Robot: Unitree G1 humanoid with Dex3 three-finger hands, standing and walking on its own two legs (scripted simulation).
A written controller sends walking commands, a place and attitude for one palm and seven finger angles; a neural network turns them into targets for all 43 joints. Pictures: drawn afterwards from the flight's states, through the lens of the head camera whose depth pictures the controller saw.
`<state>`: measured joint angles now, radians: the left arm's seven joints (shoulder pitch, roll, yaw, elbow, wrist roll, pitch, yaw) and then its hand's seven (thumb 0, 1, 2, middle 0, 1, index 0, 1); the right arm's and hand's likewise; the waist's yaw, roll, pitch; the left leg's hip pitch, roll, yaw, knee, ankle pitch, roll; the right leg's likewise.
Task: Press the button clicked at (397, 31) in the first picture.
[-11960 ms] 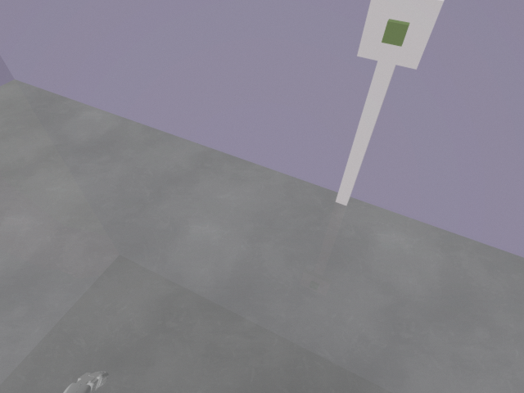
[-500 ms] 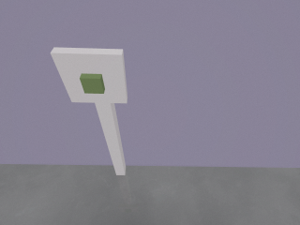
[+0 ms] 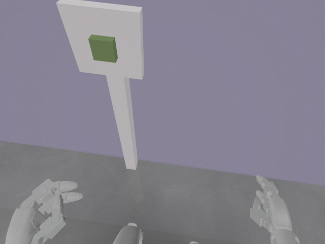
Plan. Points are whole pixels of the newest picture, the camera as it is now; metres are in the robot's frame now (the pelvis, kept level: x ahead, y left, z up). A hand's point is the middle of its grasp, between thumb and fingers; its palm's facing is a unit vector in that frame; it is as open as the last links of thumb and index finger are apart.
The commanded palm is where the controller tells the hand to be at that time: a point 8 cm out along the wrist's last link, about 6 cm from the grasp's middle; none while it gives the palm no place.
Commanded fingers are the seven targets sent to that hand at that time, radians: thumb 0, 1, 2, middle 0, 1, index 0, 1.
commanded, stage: raise the hand and make a fist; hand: left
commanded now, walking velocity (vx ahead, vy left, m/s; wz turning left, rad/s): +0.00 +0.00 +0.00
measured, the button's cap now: (104, 48) +0.55 +0.24 +0.17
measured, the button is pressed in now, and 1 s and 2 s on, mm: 0 0 0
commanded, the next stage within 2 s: aim a knuckle at the button in 1.48 s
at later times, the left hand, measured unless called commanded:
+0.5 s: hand (65, 180) +0.22 +0.23 +0.08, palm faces -0.02 -1.00 -0.05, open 3.1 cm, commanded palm +0.19 +0.29 +0.11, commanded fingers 0.00 0.90 0.90 -1.30 -1.50 -1.30 -1.50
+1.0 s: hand (44, 149) +0.24 +0.25 +0.15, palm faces +0.03 -1.00 -0.08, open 3.1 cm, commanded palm +0.22 +0.31 +0.16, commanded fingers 0.00 0.90 0.90 -1.30 -1.50 -1.30 -1.50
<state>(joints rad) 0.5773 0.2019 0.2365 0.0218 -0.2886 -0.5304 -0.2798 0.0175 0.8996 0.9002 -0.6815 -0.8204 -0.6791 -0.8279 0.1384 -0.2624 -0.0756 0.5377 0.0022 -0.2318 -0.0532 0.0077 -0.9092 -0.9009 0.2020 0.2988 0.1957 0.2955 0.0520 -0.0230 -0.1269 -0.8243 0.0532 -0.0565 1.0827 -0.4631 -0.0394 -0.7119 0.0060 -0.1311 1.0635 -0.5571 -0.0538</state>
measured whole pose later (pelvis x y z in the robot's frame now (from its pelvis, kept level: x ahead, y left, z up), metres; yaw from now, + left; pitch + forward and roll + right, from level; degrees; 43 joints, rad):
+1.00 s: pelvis +0.02 +0.05 +0.05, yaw -1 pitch +5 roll -2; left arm 0.34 0.29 0.23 -0.18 -0.29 -0.15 -0.23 0.02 0.90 0.90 -1.30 -1.50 -1.30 -1.50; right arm 0.24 -0.21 0.07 0.55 0.04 -0.21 -0.06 0.01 -0.90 -0.90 0.21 0.30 0.20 0.30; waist 0.03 0.03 -0.08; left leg -0.51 0.02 0.00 0.81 -0.38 0.03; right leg -0.39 -0.02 -0.08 0.74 -0.42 0.02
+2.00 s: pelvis +0.02 +0.01 +0.06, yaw -2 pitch +5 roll +0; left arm -0.03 0.29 0.26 0.24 -0.29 -0.16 -0.28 0.01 0.90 0.90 -1.30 -1.50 -1.30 -1.50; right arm 0.25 -0.26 0.02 0.63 0.05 -0.20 -0.09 0.01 -0.91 -0.90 0.21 0.30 0.20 0.30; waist -0.01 0.04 -0.05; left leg -0.44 0.04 0.02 0.68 -0.33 -0.02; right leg -0.36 0.00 -0.06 0.68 -0.40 -0.02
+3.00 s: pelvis +0.01 +0.03 +0.04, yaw -4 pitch +11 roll -1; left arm -0.57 0.34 0.32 0.87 -0.16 -0.33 -0.17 0.01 0.90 0.90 -1.30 -1.50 -1.30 -1.50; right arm 0.37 -0.26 0.00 0.66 0.02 0.01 -0.03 0.01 -0.91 -0.90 0.20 0.30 0.20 0.30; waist -0.10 0.02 -0.08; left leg -0.63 0.05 0.05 0.79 -0.35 0.00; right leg -0.56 0.01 -0.03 0.77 -0.40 -0.01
